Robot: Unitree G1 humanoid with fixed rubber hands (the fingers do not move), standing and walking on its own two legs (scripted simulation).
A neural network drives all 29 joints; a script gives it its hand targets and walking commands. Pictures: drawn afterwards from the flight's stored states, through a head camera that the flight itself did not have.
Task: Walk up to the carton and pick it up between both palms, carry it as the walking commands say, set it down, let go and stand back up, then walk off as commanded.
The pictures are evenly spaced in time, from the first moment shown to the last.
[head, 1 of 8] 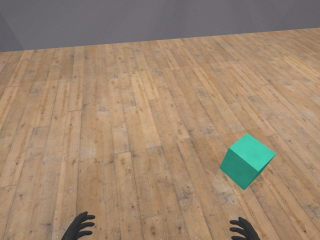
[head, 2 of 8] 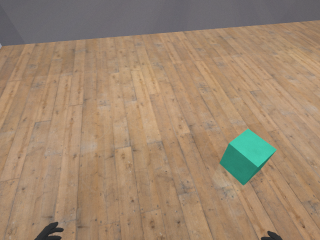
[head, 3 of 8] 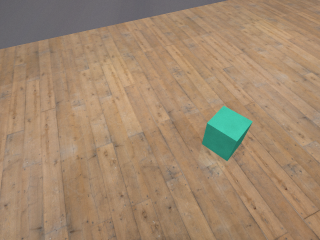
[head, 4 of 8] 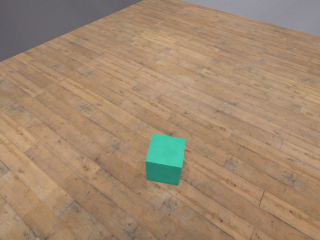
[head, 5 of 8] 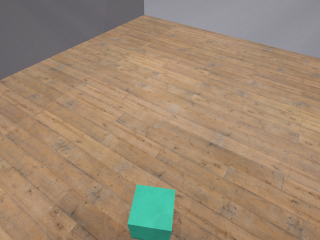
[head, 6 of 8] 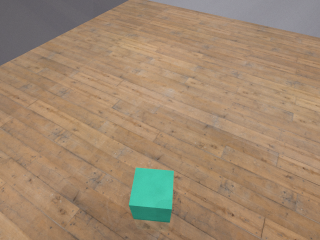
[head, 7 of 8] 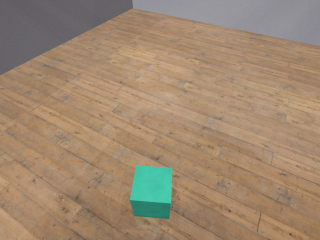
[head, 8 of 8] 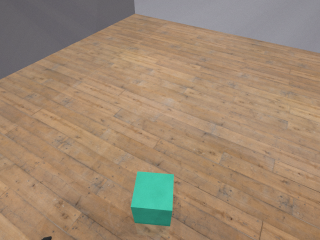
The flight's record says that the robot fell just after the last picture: no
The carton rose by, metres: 0.00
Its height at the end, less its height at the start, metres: +0.00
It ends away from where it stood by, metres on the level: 0.00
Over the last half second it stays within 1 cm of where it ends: yes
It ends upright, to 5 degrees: yes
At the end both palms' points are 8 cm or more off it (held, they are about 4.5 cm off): yes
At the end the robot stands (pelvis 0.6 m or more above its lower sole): yes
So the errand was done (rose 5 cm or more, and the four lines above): no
